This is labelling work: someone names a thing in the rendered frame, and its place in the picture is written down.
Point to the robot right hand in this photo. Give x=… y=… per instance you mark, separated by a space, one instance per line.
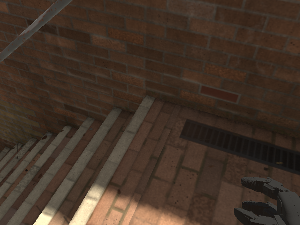
x=286 y=212

